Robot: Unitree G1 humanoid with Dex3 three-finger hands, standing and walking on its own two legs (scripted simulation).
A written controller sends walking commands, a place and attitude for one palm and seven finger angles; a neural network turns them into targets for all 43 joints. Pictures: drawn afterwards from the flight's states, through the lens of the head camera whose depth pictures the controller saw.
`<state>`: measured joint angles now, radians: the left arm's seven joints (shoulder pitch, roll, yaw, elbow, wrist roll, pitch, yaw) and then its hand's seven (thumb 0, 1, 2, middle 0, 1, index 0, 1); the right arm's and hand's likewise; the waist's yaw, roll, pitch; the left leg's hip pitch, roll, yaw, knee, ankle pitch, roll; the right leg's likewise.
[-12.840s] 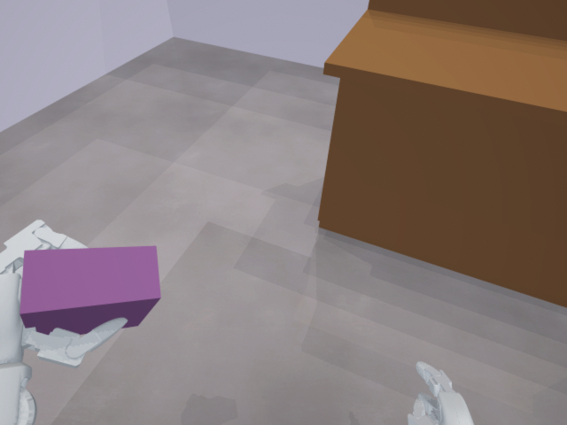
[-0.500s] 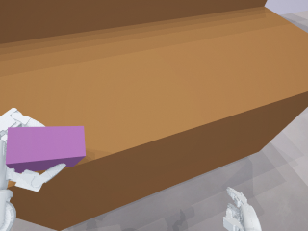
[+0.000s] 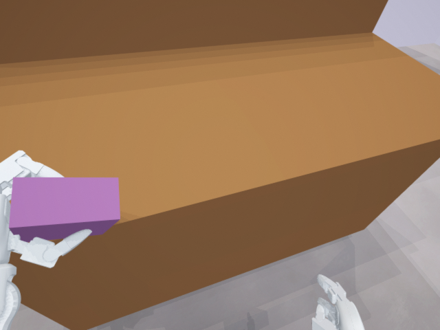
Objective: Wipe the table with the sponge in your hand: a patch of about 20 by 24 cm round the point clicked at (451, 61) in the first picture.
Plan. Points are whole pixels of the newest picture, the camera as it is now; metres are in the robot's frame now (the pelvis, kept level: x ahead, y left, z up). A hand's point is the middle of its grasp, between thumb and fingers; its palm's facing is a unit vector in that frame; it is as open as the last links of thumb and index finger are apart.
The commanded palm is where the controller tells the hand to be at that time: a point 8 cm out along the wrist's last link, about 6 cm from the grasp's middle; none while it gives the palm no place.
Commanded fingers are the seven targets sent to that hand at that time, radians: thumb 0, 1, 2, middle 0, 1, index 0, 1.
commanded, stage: come to a stop and stand still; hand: left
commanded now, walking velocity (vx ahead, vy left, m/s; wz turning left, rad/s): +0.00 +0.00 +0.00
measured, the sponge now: (80, 210) +0.23 +0.23 +0.14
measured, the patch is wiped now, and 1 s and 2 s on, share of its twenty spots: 0.00 0.00 0.00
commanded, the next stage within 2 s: look again from close up in 0.26 s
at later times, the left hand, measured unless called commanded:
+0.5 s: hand (59, 198) +0.23 +0.26 +0.16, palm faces +0.41 -0.83 -0.38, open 9.8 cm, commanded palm +0.17 +0.28 +0.18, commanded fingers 0.00 0.10 1.30 -1.20 -1.60 -1.20 -1.60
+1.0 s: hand (36, 157) +0.26 +0.28 +0.21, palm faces +0.52 -0.74 -0.42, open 9.8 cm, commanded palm +0.17 +0.27 +0.18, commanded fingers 0.00 0.10 1.30 -1.20 -1.60 -1.20 -1.60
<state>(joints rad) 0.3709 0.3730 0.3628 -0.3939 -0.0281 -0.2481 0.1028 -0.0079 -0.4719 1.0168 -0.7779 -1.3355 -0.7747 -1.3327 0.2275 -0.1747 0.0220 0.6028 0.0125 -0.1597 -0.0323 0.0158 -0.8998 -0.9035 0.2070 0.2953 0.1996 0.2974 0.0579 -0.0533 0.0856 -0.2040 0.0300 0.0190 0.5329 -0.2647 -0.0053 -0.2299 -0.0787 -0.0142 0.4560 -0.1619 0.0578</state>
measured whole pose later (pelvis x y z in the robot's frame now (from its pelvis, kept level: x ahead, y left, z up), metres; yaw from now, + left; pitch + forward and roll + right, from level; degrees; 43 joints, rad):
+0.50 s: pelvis +0.01 +0.00 +0.00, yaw +0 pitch -3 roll -1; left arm 0.40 0.36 0.38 -0.47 -0.02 -0.24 0.11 -0.01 -0.47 1.02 -0.78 -1.34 -0.77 -1.33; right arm 0.21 -0.18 0.01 0.61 0.01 -0.17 -0.01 0.02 -0.90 -0.90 0.21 0.30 0.20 0.30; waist 0.04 -0.04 0.13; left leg -0.20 0.04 0.01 0.52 -0.27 -0.01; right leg -0.21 -0.06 -0.01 0.41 -0.15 0.07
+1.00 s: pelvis +0.00 -0.01 +0.00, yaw -1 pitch -3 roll -1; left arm 0.15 0.46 0.50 -0.35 -0.02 -0.22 0.10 -0.01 -0.47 1.02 -0.77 -1.35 -0.77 -1.34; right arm 0.16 -0.19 0.00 0.58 0.01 -0.17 0.03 0.02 -0.90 -0.90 0.21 0.30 0.20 0.30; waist 0.06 -0.01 0.15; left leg -0.22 0.05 0.03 0.56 -0.28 -0.02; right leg -0.26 -0.06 0.00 0.49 -0.18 0.05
